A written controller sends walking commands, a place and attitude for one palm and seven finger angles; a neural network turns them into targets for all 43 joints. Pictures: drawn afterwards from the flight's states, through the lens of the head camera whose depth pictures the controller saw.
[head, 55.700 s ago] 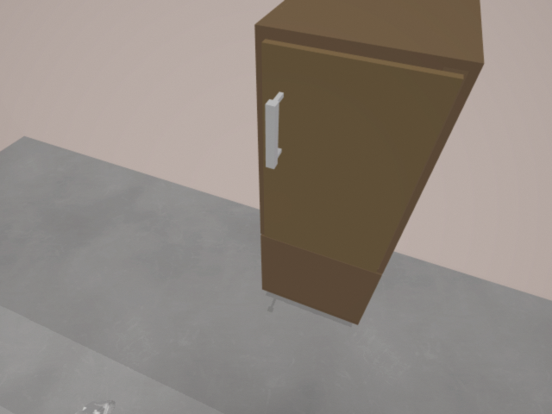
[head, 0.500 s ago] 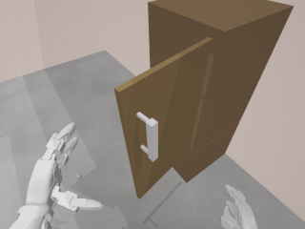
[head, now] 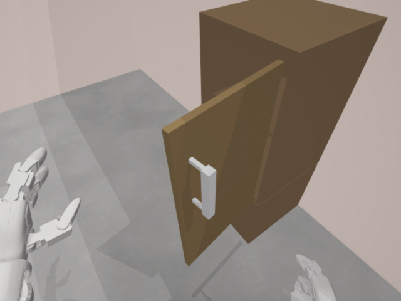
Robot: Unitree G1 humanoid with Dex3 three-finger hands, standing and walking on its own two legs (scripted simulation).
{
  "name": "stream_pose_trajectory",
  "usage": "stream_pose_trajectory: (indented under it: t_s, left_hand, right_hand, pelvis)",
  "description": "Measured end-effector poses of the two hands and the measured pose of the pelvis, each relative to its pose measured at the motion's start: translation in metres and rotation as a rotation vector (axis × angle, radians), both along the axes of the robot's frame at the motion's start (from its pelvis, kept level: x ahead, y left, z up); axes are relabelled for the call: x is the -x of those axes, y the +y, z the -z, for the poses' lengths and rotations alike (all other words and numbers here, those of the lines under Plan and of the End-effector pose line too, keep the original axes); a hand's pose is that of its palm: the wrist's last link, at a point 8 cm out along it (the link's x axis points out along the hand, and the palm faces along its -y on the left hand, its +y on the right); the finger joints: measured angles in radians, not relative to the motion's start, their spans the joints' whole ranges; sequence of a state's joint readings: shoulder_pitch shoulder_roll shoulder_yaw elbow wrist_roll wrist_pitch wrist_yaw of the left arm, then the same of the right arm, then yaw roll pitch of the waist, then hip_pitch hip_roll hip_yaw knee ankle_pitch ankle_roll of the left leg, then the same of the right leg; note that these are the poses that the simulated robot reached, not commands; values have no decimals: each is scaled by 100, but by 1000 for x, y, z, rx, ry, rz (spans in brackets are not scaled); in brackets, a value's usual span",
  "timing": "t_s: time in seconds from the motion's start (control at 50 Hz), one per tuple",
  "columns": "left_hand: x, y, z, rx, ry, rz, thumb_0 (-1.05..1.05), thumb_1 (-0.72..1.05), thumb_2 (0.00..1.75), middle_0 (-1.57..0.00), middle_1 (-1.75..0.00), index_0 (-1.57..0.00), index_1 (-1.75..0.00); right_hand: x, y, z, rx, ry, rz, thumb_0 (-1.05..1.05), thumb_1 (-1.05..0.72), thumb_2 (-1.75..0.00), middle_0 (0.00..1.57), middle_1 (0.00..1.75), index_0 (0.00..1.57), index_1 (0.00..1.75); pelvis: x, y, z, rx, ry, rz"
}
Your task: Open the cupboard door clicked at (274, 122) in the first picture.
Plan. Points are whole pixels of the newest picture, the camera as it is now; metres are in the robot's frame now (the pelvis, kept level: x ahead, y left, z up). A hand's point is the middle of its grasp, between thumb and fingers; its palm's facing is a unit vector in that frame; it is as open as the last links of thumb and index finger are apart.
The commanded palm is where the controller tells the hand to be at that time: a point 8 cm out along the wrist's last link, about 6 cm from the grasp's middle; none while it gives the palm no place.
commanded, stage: draw the hand back to the body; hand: left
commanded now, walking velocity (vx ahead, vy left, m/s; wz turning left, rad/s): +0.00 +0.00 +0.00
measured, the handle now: (201, 189) +0.33 +0.05 +0.05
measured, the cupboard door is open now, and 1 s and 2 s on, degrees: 100 100 100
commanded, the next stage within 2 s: step back with the hand held close in 0.46 s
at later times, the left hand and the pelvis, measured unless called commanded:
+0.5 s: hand (61, 215) +0.19 +0.24 +0.16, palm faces +0.46 -0.80 -0.39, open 7.5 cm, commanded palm +0.14 +0.28 +0.17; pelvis +0.00 -0.02 +0.00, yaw +0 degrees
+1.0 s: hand (58, 231) +0.17 +0.24 +0.15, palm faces +0.33 -0.79 -0.51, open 7.5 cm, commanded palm +0.11 +0.28 +0.17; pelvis -0.04 -0.02 +0.00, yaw -1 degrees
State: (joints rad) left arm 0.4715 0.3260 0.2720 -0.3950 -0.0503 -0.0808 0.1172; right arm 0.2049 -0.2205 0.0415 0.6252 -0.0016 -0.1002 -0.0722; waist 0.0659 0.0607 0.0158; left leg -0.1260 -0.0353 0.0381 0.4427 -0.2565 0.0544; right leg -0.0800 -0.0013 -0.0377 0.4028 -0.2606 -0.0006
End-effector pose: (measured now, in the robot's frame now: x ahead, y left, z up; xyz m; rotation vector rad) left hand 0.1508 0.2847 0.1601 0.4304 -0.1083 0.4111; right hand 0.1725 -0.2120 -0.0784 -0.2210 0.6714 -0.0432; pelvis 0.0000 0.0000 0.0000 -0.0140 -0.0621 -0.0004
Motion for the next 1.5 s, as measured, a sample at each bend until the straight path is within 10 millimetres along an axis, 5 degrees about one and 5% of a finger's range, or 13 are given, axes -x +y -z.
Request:
stream_pose_trajectory:
  t_s: [0.16, 0.3, 0.7, 0.88, 1.14, 1.32, 1.5]
  left_hand:
    - [5, 14, -14, -40, -43, -67, 1, 72, 82, -21, -30, -20, -30]
    - [4, 0, -4, 2, -12, -56, 1, 84, 88, -21, -30, -20, -30]
    - [1, -15, -24, -103, -43, -24, 2, 89, 90, -21, -30, -21, -30]
    - [4, -20, -5, -120, 76, 65, 2, 89, 90, -21, -30, -21, -30]
    - [48, 7, -13, -159, -42, 81, 2, 88, 90, -22, -30, -21, -30]
    - [95, 27, -12, -208, -79, 5, 2, 88, 90, -22, -30, -21, -30]
    - [127, 20, -6, -138, -89, 36, 2, 89, 90, -21, -30, -21, -30]
  right_hand:
    - [-1, -12, -1, 11, 8, 13, 2, -90, -90, 20, 30, 20, 30]
    - [0, -20, 1, 7, 16, 15, 2, -90, -90, 20, 30, 20, 30]
    - [0, -38, 3, -13, 24, 34, 2, -90, -90, 20, 30, 20, 30]
    - [21, -56, 3, 32, 77, 132, 1, -90, -90, 20, 30, 20, 30]
    - [75, -38, -8, 82, 60, 156, 1, -90, -90, 20, 30, 20, 30]
    - [109, -11, 7, 67, 69, 80, 1, -90, -90, 20, 30, 20, 30]
    - [132, 1, 15, 48, 93, 45, 1, -90, -90, 21, 30, 20, 30]
  pelvis:
    - [1, -6, -2, 0, -10, -1]
    - [2, -12, -3, -4, -10, -3]
    - [4, -30, -2, 3, 24, -5]
    - [19, -23, 0, 1, 71, 13]
    - [64, -3, 7, 15, 63, 13]
    - [96, 6, 15, 24, 76, -36]
    - [128, 9, 15, 46, 69, -35]
